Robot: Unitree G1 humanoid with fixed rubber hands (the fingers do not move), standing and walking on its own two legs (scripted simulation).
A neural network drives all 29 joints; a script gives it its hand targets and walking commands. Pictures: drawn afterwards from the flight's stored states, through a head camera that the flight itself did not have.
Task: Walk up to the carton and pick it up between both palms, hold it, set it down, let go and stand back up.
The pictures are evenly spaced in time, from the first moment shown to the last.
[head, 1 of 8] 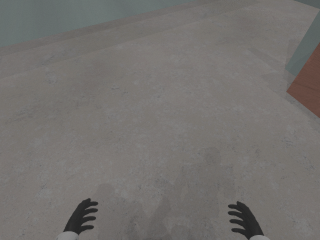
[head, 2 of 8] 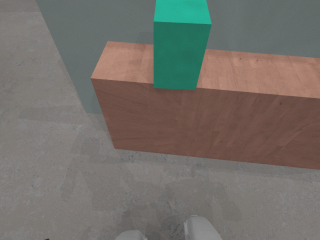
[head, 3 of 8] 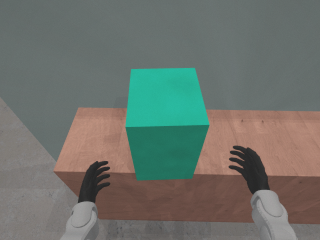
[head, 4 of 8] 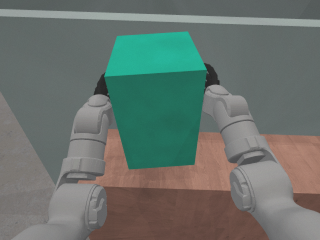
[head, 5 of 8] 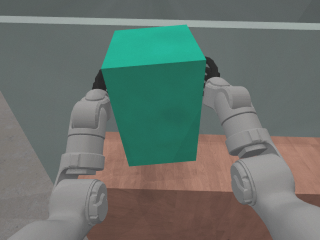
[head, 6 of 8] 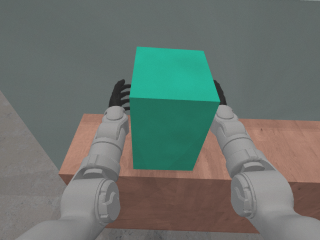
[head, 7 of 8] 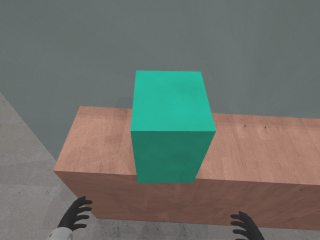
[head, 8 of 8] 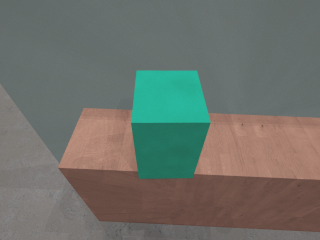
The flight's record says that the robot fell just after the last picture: no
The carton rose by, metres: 0.21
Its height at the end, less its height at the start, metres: +0.00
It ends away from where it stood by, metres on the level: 0.00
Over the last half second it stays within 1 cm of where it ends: yes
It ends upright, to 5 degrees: yes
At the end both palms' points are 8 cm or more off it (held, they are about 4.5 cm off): yes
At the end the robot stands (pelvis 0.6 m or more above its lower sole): yes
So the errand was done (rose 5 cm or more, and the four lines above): yes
